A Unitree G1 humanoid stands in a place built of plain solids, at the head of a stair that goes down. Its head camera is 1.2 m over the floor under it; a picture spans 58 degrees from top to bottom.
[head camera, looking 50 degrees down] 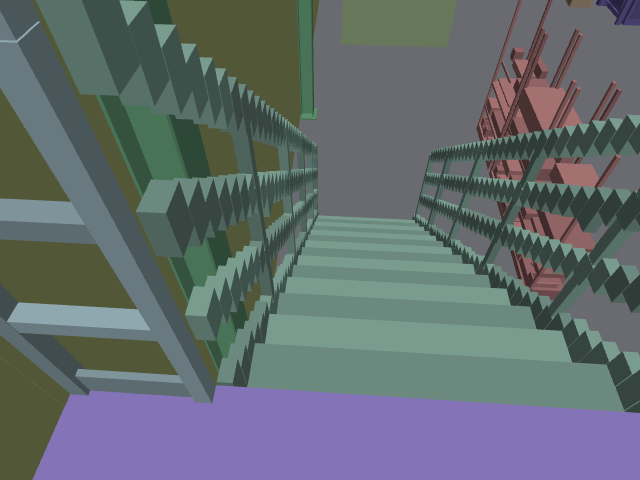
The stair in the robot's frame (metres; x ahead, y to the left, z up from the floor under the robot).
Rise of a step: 0.20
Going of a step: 0.23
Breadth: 1.30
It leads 4 degrees to the right of straight ahead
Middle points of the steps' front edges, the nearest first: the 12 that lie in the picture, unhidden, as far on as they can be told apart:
0.43 -0.36 0.00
0.66 -0.37 -0.19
0.89 -0.39 -0.39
1.13 -0.40 -0.59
1.36 -0.42 -0.78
1.59 -0.43 -0.98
1.82 -0.45 -1.17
2.05 -0.46 -1.37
2.28 -0.48 -1.57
2.51 -0.50 -1.76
2.75 -0.51 -1.96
2.98 -0.53 -2.15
